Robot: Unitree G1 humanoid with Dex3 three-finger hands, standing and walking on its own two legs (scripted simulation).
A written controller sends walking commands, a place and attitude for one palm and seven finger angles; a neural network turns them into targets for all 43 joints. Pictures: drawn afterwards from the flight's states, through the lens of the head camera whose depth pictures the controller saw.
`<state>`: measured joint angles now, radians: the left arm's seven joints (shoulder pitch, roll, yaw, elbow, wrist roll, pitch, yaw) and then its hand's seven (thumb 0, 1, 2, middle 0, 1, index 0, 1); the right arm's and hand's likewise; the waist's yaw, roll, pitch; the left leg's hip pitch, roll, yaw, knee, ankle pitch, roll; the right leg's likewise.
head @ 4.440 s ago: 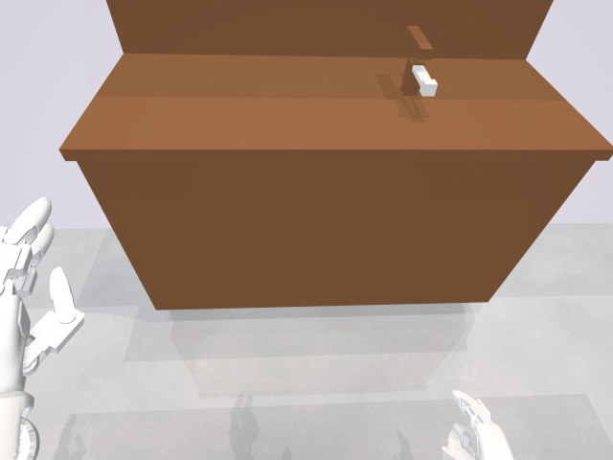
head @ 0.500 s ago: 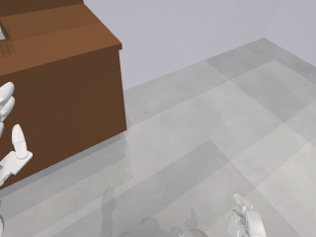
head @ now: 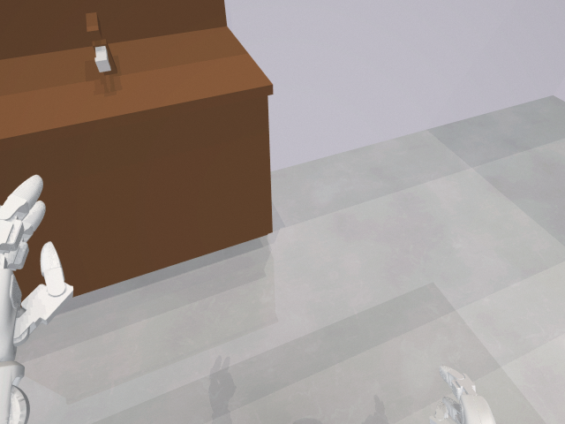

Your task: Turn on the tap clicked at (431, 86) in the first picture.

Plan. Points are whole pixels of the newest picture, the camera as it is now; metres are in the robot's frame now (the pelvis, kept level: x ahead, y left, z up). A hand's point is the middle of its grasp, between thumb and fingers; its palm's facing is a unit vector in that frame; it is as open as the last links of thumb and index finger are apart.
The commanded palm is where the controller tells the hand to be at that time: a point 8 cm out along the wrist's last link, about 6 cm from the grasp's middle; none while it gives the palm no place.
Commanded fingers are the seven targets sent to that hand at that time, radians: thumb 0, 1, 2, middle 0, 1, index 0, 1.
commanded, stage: take the last steps up to it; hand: left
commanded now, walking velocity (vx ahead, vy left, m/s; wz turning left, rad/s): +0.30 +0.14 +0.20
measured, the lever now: (103, 64) +0.90 +0.50 +0.08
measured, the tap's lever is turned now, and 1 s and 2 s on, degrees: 0 0 0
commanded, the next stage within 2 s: none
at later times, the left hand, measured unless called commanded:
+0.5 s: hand (3, 304) +0.20 +0.28 +0.17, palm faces +0.47 -0.76 -0.45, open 7.5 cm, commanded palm +0.14 +0.32 +0.17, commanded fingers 0.00 0.90 0.90 -0.20 -0.30 -0.20 -0.30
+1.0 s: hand (16, 220) +0.30 +0.33 +0.17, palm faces +0.44 -0.80 -0.41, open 7.5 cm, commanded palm +0.24 +0.37 +0.17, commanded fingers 0.00 0.90 0.90 -0.20 -0.30 -0.20 -0.30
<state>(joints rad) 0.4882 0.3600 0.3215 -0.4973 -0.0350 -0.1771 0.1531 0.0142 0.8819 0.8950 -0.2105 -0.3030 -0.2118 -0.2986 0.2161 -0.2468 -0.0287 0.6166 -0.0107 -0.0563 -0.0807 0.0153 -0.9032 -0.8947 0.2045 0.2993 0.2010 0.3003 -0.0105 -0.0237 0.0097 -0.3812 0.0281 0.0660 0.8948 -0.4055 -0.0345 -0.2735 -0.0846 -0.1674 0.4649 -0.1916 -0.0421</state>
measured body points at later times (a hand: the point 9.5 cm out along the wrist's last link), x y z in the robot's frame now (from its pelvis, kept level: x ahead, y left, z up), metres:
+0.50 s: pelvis +0.00 +0.03 -0.02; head +0.00 +0.02 +0.43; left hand +0.17 +0.32 +0.19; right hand +0.16 -0.15 -0.13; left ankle -0.05 +0.14 -0.74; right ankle +0.04 -0.07 -0.75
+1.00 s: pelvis +0.09 +0.08 +0.00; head +0.12 +0.09 +0.44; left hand +0.27 +0.37 +0.20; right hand +0.27 -0.13 -0.09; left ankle +0.08 +0.19 -0.74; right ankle +0.10 -0.04 -0.69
